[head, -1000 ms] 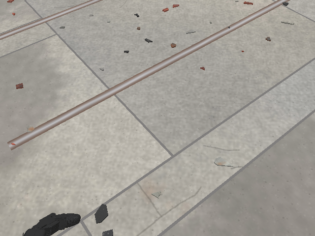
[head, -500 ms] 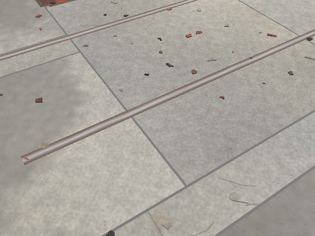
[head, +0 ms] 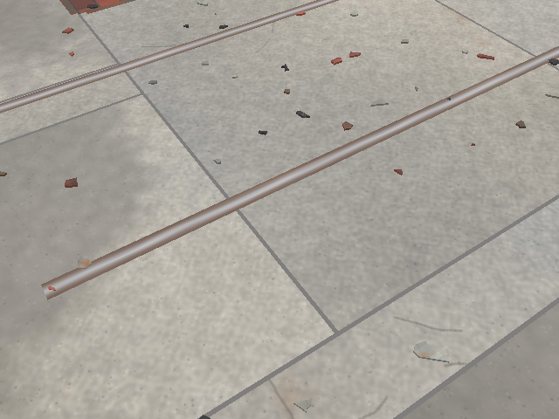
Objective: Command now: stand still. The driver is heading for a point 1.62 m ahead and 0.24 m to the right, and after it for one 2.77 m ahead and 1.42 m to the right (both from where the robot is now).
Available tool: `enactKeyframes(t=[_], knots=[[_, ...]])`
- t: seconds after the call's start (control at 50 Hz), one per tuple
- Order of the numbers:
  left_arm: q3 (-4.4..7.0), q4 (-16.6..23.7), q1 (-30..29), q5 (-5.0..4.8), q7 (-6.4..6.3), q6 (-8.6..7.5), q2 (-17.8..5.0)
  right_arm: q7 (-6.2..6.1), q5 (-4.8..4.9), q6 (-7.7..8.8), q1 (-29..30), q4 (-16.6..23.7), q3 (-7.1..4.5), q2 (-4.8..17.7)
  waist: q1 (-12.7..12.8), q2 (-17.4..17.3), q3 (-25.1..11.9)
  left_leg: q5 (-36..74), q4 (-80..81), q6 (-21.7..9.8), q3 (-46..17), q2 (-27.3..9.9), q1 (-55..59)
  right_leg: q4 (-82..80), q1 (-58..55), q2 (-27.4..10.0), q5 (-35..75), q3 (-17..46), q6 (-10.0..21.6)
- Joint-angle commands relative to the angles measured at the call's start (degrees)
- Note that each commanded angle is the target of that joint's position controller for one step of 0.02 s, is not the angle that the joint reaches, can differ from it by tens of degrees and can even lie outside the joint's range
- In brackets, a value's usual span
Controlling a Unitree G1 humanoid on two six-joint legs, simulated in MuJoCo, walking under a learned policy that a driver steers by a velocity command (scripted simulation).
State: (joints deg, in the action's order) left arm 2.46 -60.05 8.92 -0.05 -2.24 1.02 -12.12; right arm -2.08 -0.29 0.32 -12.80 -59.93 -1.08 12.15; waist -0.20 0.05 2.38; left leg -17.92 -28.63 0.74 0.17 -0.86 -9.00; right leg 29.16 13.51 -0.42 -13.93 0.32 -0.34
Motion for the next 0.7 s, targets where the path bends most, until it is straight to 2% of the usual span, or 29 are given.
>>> enactKeyframes(t=[0.02, 0.16, 0.18, 0.22, 0.26, 0.3, 0.32, 0.34, 0.36, 0.38, 0.4, 0.42, 0.44, 0.46, 0.48, 0.5, 0.52, 0.54, 0.56, 0.58, 0.62, 0.66, 0.7], knots=[[0.9, 0.72, 0.45, 0.01, -0.19, -0.4, -5.8, -0.25, -0.02, 0.35, -2.39, 0.74, -0.87, 5.48, 0.09, -0.33, -0.96, 8.96, 5.73, -0.86, -0.55, -0.84, -4.63, -3.88, -4.06, -1.23, 10.49, 1.11, 1.63], [0.56, -1.31, 0.95, 0.0, -0.22, -0.39, -5.32, -0.39, -0.02, 0.37, -3.85, -0.61, -0.61, 4.85, 0.2, -0.14, -0.17, 6.82, 6.33, -0.84, -0.33, -0.62, -5.11, -4.6, -3.44, -1.08, 8.17, 0.97, 1.52], [0.42, -2.08, 2.04, -0.02, -0.24, -0.33, -4.82, -0.45, 0.07, 0.29, -5.21, -1.38, -0.54, 4.39, 0.19, -0.21, -1.39, 0.76, 6.58, -1.11, 0.24, -0.04, -4.7, -4.64, -3.83, -0.35, 1.6, 0.23, 1.65], [0.94, -2.45, 2.84, -0.67, -0.38, -0.29, -6.03, -0.78, 0.69, 0.07, -5.29, -1.09, -1.16, 6.08, 0.29, -1.13, 1.6, -17.0, 6.19, -3.26, -0.52, 0.2, -7.82, -3.05, 0.56, 1.22, -18.6, -0.88, 2.86], [0.89, -1.63, 1.9, -0.78, -0.23, -1.4, -5.63, -0.86, 1.11, 0.78, -6.03, -0.31, -1.41, 6.48, -0.27, -1.55, 5.86, -25.58, 7.47, -5.55, -4.26, -2.11, -10.67, -2.28, 5.95, 0.44, -25.17, 0.47, 4.09], [0.64, -0.96, 1.05, -0.96, 0.47, -3.26, -4.08, -0.48, 1.66, 2.09, -9.18, -0.75, -1.94, 7.39, -1.39, -4.23, 6.36, -26.88, 10.07, -8.35, -10.89, -6.48, -7.67, 2.29, 9.82, 0.5, -19.84, -0.33, 3.84], [0.45, -0.41, 0.13, -1.05, 0.96, -4.12, -2.97, -0.21, 1.83, 2.57, -11.08, -1.16, -2.47, 8.71, -1.99, -7.16, 5.93, -28.4, 13.01, -10.32, -16.19, -10.02, -5.11, 6.76, 12.04, 1.34, -15.35, -2.37, 3.31], [0.21, -0.03, -0.07, -1.34, 1.48, -4.84, -1.86, 0.03, 1.98, 2.9, -11.33, -1.19, -2.99, 10.05, -1.66, -10.32, 5.96, -29.25, 16.14, -12.46, -22.0, -14.15, -4.29, 11.24, 12.8, 1.68, -10.76, -3.89, 3.41], [0.18, 0.14, 0.03, -1.5, 1.89, -5.39, -1.92, 0.21, 2.04, 3.14, -10.23, -0.62, -3.06, 9.94, -0.97, -10.4, 6.85, -27.86, 17.43, -13.44, -24.55, -16.16, -6.46, 12.63, 11.63, 0.51, -9.73, -2.92, 4.38], [0.18, -0.25, 1.78, -1.77, 2.16, -5.81, -1.8, 0.4, 2.04, 3.32, -8.16, 0.28, -2.93, 9.51, 0.7, -9.9, 7.22, -26.01, 16.81, -12.91, -23.22, -15.74, -8.65, 10.19, 8.63, 0.32, -10.57, -3.01, 5.45], [0.21, -1.59, 5.72, -2.09, 2.23, -6.08, -1.52, 0.65, 2.23, 3.38, -5.21, 1.38, -2.77, 9.18, 3.19, -9.57, 7.47, -23.14, 14.33, -11.17, -19.39, -13.44, -12.29, 3.71, 1.91, 0.78, -10.61, -3.46, 6.24], [0.75, -3.81, 11.37, -1.94, 2.12, -6.21, -2.77, 0.84, 2.37, 3.42, -1.96, 2.85, -2.58, 8.5, 5.64, -7.06, 6.88, -16.96, 9.22, -8.75, -13.83, -9.45, -16.77, -1.64, -6.79, 0.79, -7.95, -2.08, 6.41], [2.13, -5.96, 18.8, -1.61, 1.95, -6.45, -7.19, 0.93, 2.31, 3.97, 0.95, 4.65, -1.94, 6.03, 8.11, 2.29, 5.05, -6.11, -5.56, -4.89, -4.23, -2.88, -24.27, -7.68, -15.33, -5.48, -10.93, 10.07, 8.94], [3.97, -7.24, 26.76, -1.7, 2.54, -6.82, -14.56, 0.68, 1.9, 5.16, 1.57, 7.08, -1.46, 3.81, 9.8, 17.54, 0.91, -6.46, -25.85, -1.7, 2.93, 3.13, -33.63, -16.71, -24.32, -17.7, -11.9, 33.18, 16.07], [2.46, -6.57, 25.18, -0.34, 2.83, -7.67, -10.87, 0.8, 2.54, 6.11, 2.51, 7.68, -1.83, 5.27, 7.98, 12.68, 0.58, -12.66, -38.42, -2.51, -3.49, 2.06, -39.65, -18.41, -24.79, -21.93, -9.12, 41.32, 18.3], [1.49, -5.18, 21.21, -0.2, 2.86, -8.26, -7.67, 1.45, 3.29, 6.71, 1.42, 7.31, -1.85, 5.17, 5.47, 7.55, 2.63, -9.31, -44.24, -4.05, -5.5, -0.61, -42.96, -17.02, -24.26, -21.01, -4.96, 35.69, 16.88], [0.95, -4.05, 18.67, -0.28, 3.11, -8.47, -6.39, 1.92, 3.15, 7.07, 0.85, 6.74, -1.8, 4.77, 4.17, 4.76, 2.24, -4.41, -44.89, -5.2, -5.1, -2.6, -43.83, -16.88, -23.71, -18.68, -1.97, 29.09, 15.03], [0.43, -3.49, 17.2, -0.44, 3.3, -8.25, -5.65, 2.16, 2.71, 7.27, 1.89, 6.98, -2.27, 5.5, 3.3, 2.93, 3.16, -0.21, -42.44, -5.57, -4.27, -4.29, -44.33, -17.5, -22.67, -17.2, 3.52, 23.58, 13.44], [-0.28, -3.36, 17.1, -0.32, 3.26, -7.81, -3.94, 2.41, 2.2, 7.17, 3.15, 7.33, -2.84, 6.32, 2.96, 3.12, 3.05, 2.69, -39.48, -5.43, -3.18, -5.48, -42.18, -18.16, -21.09, -14.89, 9.48, 18.2, 11.69], [-0.69, -3.41, 17.96, -0.16, 3.01, -7.24, -3.03, 2.82, 2.12, 6.82, 3.33, 7.51, -2.9, 5.67, 2.75, 4.26, 2.62, 4.22, -36.89, -4.87, -2.05, -5.8, -40.06, -18.81, -19.82, -13.36, 12.73, 14.65, 10.83], [-0.87, -3.06, 18.87, 0.05, 2.1, -6.43, -3.93, 3.36, 1.92, 5.9, 5.58, 8.45, -2.42, 3.54, 2.62, 4.24, 3.0, 7.24, -30.73, -3.11, 0.04, -5.59, -37.99, -20.4, -16.97, -11.93, 16.12, 10.22, 10.8], [-0.72, -1.96, 17.64, 0.29, 1.24, -6.08, -6.04, 3.43, 1.66, 5.54, 11.92, 11.14, -1.48, 1.83, 3.13, 3.7, 4.99, 11.97, -19.92, -1.74, 1.57, -4.51, -34.08, -22.41, -11.2, -10.61, 15.86, 6.84, 10.77], [-0.29, -1.63, 18.59, 0.17, 0.84, -6.13, -8.0, 3.68, 1.78, 5.42, 16.66, 12.94, -0.97, 1.79, 4.03, 4.91, 5.64, 16.42, -11.38, -1.38, 3.39, -2.52, -27.95, -24.3, -7.33, -10.03, 14.57, 4.78, 10.59]])
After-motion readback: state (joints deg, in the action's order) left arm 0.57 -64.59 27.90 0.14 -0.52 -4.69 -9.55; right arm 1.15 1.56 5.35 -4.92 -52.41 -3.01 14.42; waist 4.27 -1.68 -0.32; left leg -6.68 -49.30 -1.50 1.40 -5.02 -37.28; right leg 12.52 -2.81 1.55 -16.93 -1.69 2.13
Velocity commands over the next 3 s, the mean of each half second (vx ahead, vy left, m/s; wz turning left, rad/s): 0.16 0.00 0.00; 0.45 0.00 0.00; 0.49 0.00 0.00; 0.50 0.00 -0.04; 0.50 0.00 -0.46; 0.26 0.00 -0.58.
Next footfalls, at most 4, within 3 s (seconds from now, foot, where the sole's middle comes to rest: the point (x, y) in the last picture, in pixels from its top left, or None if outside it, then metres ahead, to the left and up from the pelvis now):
0.88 left None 0.43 0.12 -0.77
1.44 right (334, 328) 0.75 -0.11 -0.77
1.98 left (246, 235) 1.07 0.13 -0.77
2.54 right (336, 178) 1.31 -0.16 -0.77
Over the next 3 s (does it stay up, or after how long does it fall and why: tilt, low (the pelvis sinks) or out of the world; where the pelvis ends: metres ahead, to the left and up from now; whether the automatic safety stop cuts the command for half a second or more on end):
stays up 1.39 -0.10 -0.01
